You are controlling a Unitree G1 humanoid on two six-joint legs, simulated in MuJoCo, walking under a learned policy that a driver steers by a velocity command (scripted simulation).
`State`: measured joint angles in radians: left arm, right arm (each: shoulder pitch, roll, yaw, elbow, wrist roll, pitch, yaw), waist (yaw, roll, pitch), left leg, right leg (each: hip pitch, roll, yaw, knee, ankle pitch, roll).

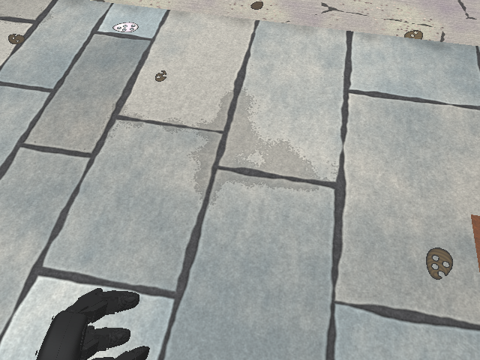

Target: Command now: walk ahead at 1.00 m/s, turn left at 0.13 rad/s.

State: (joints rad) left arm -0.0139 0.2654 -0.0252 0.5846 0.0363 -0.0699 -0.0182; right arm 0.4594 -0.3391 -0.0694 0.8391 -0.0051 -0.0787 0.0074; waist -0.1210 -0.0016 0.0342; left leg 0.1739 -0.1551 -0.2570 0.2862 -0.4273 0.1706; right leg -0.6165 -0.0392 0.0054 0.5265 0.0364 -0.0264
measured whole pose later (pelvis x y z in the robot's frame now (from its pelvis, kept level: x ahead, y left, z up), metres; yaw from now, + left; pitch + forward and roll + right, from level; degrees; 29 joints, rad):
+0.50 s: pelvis +0.35 -0.04 +0.00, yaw -19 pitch +0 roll -1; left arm 0.39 0.31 0.08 0.78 0.00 0.01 0.01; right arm 0.02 -0.23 0.03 0.62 -0.03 -0.06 -0.02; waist 0.11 -0.01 0.10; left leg -0.48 -0.02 -0.02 0.59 -0.12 0.03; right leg -0.32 0.14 0.12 1.08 -0.57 -0.01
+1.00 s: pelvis +0.39 -0.08 +0.02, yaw -41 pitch -1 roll +1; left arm 0.14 0.26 0.03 0.62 0.02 0.06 0.00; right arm 0.29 -0.31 -0.06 0.72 -0.01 0.06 0.00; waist -0.04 0.05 0.05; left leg -0.48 0.06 0.06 1.00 -0.40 -0.05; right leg -0.26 0.02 -0.03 0.52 -0.25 -0.05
